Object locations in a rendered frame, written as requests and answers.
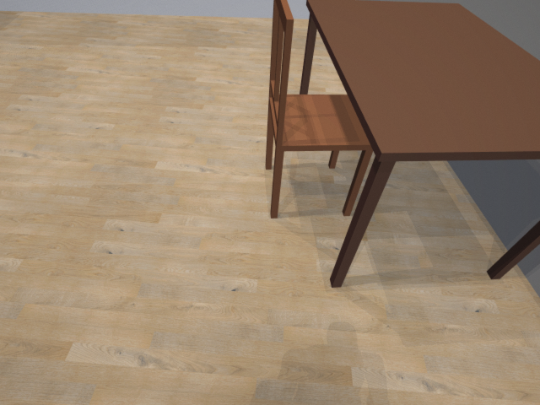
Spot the table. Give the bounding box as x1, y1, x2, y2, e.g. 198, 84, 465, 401
300, 0, 540, 288

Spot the chair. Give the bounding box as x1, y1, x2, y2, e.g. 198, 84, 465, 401
266, 0, 373, 219

